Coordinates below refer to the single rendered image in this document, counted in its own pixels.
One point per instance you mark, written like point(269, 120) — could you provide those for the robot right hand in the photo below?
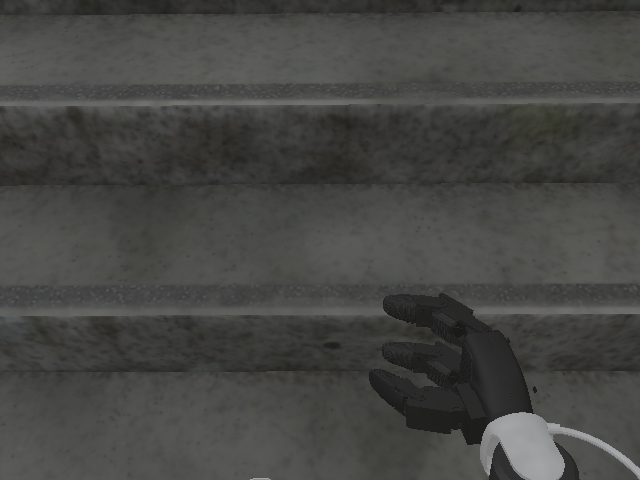
point(482, 384)

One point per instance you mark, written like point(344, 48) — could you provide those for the right robot forearm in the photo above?
point(518, 446)

